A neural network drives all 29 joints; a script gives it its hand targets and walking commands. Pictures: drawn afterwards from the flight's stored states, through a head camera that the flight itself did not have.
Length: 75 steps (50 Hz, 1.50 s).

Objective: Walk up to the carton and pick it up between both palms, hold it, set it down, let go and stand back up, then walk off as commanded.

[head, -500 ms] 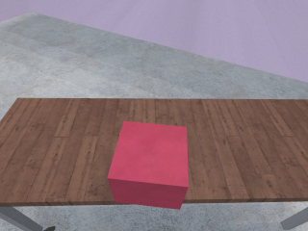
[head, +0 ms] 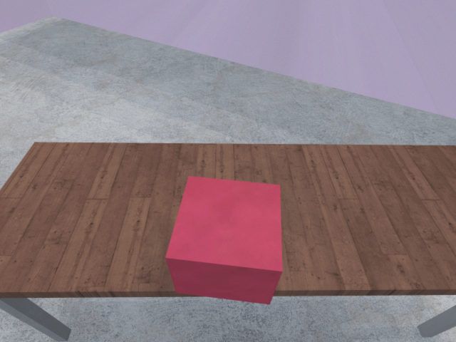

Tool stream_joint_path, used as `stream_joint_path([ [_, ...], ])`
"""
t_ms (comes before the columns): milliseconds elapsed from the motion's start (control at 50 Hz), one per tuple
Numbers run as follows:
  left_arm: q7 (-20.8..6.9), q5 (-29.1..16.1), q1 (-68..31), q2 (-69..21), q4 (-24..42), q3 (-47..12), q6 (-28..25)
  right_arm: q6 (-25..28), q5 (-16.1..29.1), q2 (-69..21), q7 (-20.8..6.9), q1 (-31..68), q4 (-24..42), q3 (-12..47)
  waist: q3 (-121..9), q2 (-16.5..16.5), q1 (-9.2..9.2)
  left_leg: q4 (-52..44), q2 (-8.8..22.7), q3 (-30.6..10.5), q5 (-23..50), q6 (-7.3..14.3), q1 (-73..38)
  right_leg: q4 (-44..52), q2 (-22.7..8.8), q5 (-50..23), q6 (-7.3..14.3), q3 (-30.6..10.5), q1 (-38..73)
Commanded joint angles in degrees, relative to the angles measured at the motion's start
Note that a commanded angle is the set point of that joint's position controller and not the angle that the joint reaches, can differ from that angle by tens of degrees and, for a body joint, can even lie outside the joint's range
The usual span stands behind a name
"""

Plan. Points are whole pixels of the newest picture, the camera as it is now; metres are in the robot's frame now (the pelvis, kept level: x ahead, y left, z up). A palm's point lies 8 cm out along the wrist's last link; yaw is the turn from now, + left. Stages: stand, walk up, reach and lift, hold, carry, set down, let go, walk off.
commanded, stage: stand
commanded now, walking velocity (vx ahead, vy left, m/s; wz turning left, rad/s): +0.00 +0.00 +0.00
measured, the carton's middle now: (228, 238) +0.37 +0.02 -0.10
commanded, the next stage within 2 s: walk off in 1.24 s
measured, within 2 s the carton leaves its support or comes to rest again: neither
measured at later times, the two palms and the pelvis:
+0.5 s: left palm out of the picture +0.08 +0.30 -0.11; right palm out of the picture +0.07 -0.30 -0.11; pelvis +0.00 +0.00 +0.00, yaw +0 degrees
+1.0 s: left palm out of the picture +0.09 +0.30 -0.11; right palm out of the picture +0.09 -0.31 -0.11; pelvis +0.01 -0.01 +0.00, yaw +0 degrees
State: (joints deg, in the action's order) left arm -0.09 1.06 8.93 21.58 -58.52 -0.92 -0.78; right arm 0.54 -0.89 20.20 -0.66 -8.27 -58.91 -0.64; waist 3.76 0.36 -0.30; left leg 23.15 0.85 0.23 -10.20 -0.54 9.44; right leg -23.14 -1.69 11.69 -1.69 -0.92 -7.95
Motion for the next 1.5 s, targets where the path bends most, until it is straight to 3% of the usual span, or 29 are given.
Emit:
stream_joint_path([
  [0, 0.49, -0.03, -2.42, 10.60, 2.70, 2.22, -0.88, 0.94, 0.07, 11.86, 0.51, 1.84, 2.73, -2.24, -2.50, -0.27, 0.37, -5.85, 5.46, -6.11, -0.54, 2.52, -0.78, 5.96, -4.07, 0.37, 3.28, -4.89, -2.30],
  [1400, 0.60, -0.64, -5.25, 11.12, -0.56, 2.59, -0.44, 0.67, 0.32, 12.10, 1.09, 3.15, 0.59, -2.22, -4.16, -0.21, 0.42, -6.72, 6.40, -5.09, 7.53, 1.76, -4.14, 6.77, -5.14, -7.51, 3.17, -4.31, 1.58],
  [1420, 0.42, -1.14, -5.34, 11.39, 3.10, 5.82, 0.81, -0.73, 1.17, 13.42, 1.14, 4.05, 3.83, -3.86, 1.53, -0.16, 1.58, 2.32, 4.79, -4.72, 24.27, 3.33, 0.65, -0.84, -3.50, -26.58, 4.62, -4.62, -3.76],
  [1440, 0.69, -1.28, -4.17, 11.48, 4.36, 6.26, 0.97, -0.90, 1.07, 13.32, 1.33, 2.14, 4.99, -4.01, -2.38, -2.10, 1.65, 4.99, 4.26, -4.37, 28.98, 4.08, -0.04, -4.38, -3.59, -31.51, 5.52, -4.33, -2.79],
  [1480, 0.88, -1.02, -2.97, 10.82, 7.15, 6.76, 1.62, -1.75, 0.84, 13.29, 1.60, -0.40, 8.17, -4.93, -7.63, -1.50, 1.59, 9.98, 3.87, -4.72, 30.74, 6.59, -1.00, -10.55, -2.39, -30.57, 7.74, -4.00, -3.22],
])
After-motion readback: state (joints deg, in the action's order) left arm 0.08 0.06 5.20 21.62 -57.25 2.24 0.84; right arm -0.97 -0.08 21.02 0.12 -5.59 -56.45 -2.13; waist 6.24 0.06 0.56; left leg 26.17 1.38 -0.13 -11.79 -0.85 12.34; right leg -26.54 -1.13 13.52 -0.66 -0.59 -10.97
